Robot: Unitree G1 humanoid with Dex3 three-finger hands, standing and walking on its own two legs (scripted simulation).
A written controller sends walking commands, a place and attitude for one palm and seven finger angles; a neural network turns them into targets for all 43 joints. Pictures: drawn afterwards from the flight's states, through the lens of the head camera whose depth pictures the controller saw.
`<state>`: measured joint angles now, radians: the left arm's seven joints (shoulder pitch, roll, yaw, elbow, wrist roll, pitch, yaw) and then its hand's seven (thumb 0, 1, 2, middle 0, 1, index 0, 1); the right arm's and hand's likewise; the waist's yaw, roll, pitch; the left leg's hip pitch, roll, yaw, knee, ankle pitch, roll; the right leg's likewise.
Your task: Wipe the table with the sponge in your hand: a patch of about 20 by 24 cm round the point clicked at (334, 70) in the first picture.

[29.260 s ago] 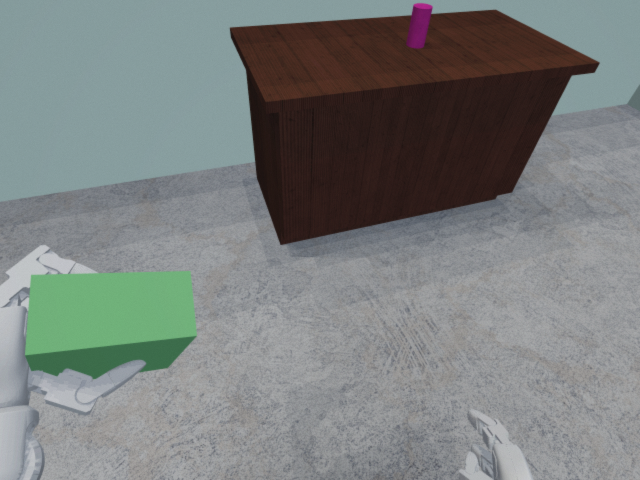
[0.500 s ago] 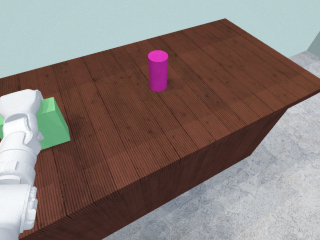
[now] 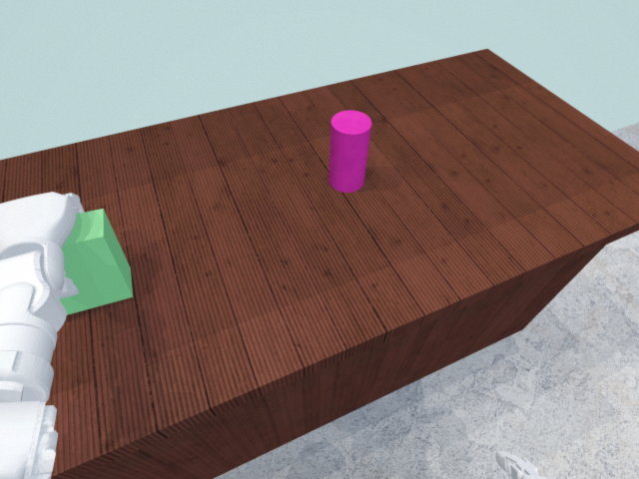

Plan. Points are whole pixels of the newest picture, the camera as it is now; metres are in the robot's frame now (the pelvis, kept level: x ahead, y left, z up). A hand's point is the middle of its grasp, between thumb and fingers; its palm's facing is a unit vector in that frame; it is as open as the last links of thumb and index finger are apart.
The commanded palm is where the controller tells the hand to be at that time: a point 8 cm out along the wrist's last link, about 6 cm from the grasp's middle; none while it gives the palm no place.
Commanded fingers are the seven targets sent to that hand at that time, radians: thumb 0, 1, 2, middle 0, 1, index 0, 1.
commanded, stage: wipe back along the first lane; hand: left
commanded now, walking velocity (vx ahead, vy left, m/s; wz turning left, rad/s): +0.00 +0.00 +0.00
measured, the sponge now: (69, 277) +0.36 +0.37 +0.02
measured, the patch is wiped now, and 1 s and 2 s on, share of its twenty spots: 1.00 1.00 1.00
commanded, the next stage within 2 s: lift the sponge slowly off the table in 1.56 s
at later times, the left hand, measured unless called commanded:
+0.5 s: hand (56, 287) +0.33 +0.35 +0.06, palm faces -0.07 -0.02 -1.00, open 10.2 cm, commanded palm +0.29 +0.33 +0.09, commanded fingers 0.00 0.10 1.30 -1.20 -1.60 -1.20 -1.60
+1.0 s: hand (58, 322) +0.28 +0.32 +0.06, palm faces -0.04 -0.02 -1.00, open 10.2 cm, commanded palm +0.25 +0.30 +0.09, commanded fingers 0.00 0.10 1.30 -1.20 -1.60 -1.20 -1.60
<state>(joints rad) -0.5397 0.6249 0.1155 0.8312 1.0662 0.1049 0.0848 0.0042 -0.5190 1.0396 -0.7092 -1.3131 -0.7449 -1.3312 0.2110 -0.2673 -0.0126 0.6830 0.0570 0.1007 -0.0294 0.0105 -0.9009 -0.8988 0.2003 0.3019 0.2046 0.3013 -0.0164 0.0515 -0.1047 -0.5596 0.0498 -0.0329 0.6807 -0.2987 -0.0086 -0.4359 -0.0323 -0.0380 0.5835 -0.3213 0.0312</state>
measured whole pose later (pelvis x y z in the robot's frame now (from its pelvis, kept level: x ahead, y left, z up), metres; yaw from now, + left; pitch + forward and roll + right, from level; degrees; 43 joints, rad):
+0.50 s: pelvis +0.00 +0.00 +0.00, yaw +1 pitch +7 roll -2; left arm -0.31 0.54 0.06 0.57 1.01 0.21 0.10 0.00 -0.51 1.04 -0.70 -1.32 -0.73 -1.34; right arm 0.18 -0.27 -0.01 0.67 0.06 0.10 -0.03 0.01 -0.90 -0.90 0.20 0.30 0.20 0.30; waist 0.02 0.07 -0.10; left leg -0.49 0.04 -0.04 0.66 -0.30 -0.01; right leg -0.36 -0.04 -0.05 0.57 -0.33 0.03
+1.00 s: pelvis +0.01 -0.01 +0.00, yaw +1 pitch +4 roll -2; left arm -0.06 0.50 0.04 0.29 0.97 0.25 0.11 0.00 -0.50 1.04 -0.69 -1.33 -0.72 -1.35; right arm 0.16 -0.27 -0.01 0.65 0.06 0.08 -0.04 0.01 -0.90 -0.90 0.20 0.30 0.20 0.30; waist 0.04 0.09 -0.09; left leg -0.42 0.05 -0.05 0.64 -0.30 -0.02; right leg -0.30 -0.03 -0.05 0.57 -0.34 0.03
